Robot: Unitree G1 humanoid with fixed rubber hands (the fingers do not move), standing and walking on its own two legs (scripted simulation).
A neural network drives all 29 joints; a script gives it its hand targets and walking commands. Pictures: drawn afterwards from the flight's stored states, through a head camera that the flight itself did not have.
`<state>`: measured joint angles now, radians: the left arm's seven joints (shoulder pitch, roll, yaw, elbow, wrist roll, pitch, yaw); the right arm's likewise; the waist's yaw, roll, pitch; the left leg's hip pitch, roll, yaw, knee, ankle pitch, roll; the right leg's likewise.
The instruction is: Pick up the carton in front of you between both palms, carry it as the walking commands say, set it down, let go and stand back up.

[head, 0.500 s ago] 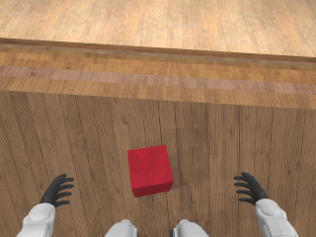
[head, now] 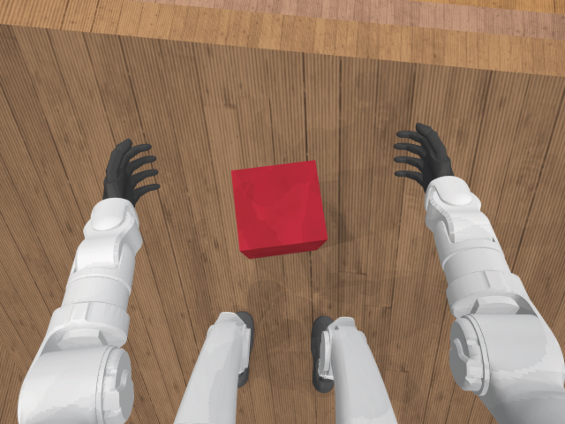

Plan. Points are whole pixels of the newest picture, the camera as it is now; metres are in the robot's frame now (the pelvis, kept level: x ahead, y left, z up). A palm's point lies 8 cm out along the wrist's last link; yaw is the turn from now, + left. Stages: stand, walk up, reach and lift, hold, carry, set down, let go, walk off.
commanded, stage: reach and lift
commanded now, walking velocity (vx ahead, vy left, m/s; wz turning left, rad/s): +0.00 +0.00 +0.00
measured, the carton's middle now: (278, 214) +0.48 +0.03 -0.54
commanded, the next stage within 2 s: none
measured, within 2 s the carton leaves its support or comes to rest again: leaves its support in 1.96 s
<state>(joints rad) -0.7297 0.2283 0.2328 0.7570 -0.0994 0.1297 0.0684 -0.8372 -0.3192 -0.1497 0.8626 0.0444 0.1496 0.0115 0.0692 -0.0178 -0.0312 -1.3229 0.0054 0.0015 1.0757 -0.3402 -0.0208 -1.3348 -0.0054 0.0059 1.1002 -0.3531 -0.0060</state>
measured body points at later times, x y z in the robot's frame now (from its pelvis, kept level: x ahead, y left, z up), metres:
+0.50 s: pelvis +0.00 +0.00 -0.08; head +0.32 -0.01 +0.24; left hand +0.47 +0.23 -0.22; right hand +0.54 -0.16 -0.22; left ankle +0.07 +0.13 -0.63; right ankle +0.07 -0.11 -0.63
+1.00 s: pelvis -0.06 +0.00 -0.27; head +0.31 +0.01 -0.01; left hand +0.46 +0.22 -0.44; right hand +0.53 -0.16 -0.44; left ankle +0.07 +0.13 -0.63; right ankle +0.07 -0.12 -0.63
